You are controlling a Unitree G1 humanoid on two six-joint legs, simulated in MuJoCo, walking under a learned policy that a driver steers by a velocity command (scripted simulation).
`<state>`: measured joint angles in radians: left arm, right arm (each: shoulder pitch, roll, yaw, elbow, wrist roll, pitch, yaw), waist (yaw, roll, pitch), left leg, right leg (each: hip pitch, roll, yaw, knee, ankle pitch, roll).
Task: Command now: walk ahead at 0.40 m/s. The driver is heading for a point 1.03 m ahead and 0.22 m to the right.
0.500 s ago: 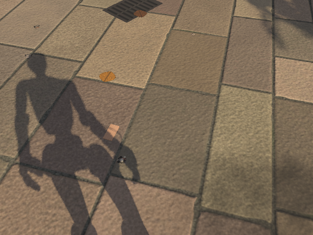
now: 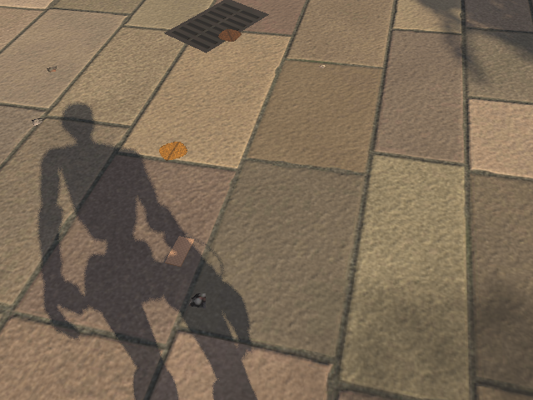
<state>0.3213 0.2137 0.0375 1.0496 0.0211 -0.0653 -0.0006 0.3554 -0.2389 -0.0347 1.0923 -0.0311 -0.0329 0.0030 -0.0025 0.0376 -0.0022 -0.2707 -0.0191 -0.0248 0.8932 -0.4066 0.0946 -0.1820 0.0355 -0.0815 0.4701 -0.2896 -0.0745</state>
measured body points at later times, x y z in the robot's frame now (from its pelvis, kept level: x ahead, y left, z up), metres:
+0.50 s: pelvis +0.27 +0.01 -0.01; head +0.29 +0.01 +0.44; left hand +0.24 +0.25 -0.16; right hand +0.35 -0.24 -0.15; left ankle +0.33 +0.06 -0.74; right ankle +0.11 -0.09 -0.63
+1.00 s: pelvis +0.55 -0.04 -0.02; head +0.59 -0.04 +0.43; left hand +0.72 +0.19 -0.15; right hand +0.48 -0.27 -0.17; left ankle +0.37 +0.07 -0.66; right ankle +0.63 -0.09 -0.74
